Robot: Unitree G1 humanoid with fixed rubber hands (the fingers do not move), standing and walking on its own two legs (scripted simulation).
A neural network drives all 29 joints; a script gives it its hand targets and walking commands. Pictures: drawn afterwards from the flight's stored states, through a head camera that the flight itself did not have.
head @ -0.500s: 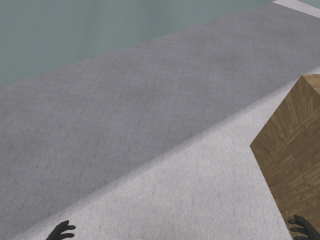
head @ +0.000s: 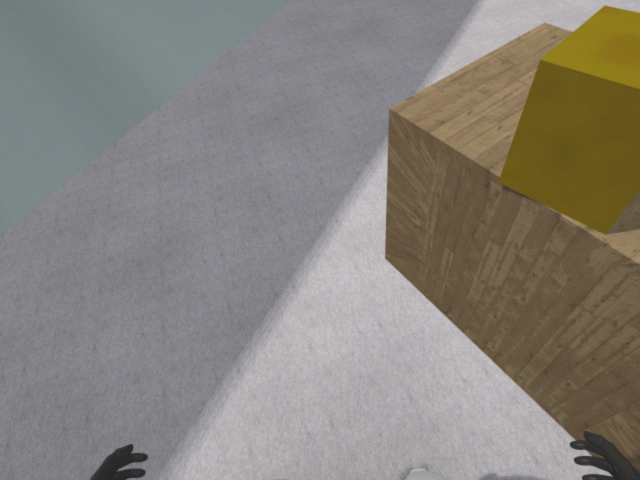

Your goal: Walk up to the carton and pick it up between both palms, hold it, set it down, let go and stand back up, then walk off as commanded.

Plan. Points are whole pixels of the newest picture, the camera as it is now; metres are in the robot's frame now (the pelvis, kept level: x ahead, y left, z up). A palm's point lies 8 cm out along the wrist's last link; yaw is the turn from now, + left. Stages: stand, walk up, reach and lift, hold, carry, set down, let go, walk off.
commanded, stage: walk up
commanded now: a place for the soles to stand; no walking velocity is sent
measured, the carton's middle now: (604, 121) +0.64 -0.45 +0.02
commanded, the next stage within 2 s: none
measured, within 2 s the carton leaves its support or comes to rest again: neither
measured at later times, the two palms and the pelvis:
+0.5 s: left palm (199, 350) +0.32 +0.23 -0.08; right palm out of the picture +0.11 -0.37 -0.07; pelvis +0.11 -0.02 -0.01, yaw -18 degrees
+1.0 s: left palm (228, 288) +0.45 +0.22 -0.12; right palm out of the picture +0.20 -0.37 -0.08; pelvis +0.23 -0.02 -0.03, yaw -26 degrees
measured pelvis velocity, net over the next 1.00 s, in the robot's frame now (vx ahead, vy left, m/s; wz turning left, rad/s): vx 0.23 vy -0.02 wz -0.45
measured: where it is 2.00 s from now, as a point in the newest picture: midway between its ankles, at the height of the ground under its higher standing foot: (365, 468)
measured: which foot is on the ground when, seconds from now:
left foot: up 0.00-0.20, down 0.22-0.58, up 0.60-0.94, down 0.96-1.00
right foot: down 0.00-0.24, up 0.26-0.54, down 0.56-0.96, up 0.98-1.00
